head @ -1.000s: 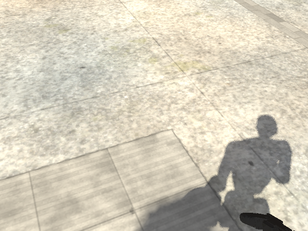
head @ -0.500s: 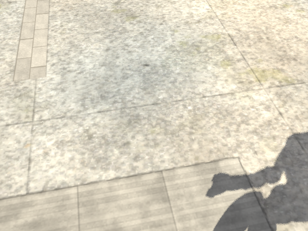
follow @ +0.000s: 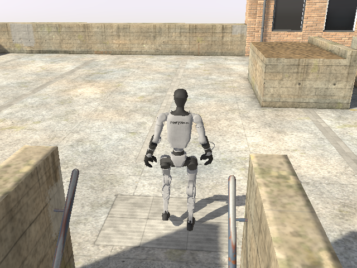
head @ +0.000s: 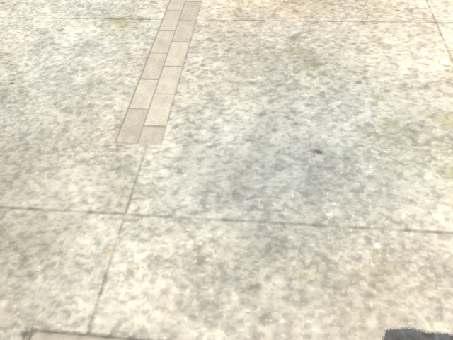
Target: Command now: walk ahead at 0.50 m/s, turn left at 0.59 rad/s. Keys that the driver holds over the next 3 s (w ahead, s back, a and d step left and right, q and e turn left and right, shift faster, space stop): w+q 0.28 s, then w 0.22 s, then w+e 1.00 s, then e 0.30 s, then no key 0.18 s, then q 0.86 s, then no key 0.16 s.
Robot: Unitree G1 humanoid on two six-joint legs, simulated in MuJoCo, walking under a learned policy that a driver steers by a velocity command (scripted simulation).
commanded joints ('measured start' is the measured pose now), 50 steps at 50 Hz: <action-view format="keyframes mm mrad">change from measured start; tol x32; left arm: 1 -19 120 28 -39 2 -24 -3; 50 -8 148 61 10 -23 34 -22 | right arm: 1 -27 -19 -1 -79 -2 4 14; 50 72 -21 35 15 -11 -50 -42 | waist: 1 -26 -155 31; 15 -84 247 -265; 36 -73 -24 128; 43 66 -340 -322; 50 -48 -78 5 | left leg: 1 -110 61 -35 -53 102 -20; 13 325 -104 181 -596 20 129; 16 907 355 -784 -883 -105 334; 23 442 162 -201 -940 437 216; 35 657 191 17 -1022 526 137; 40 733 191 117 -614 1145 76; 42 337 84 188 -1 612 28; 43 12 -130 76 293 -219 -9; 50 35 75 -7 -19 -37 -51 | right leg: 1 34 -271 170 -246 118 -155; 13 195 -248 -136 269 748 -54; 15 -426 -61 -117 903 -288 35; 17 -621 -59 125 1023 -218 18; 40 -152 102 -16 178 18 -143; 43 523 -349 930 -55 58 -415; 50 -9 -128 429 -173 296 -279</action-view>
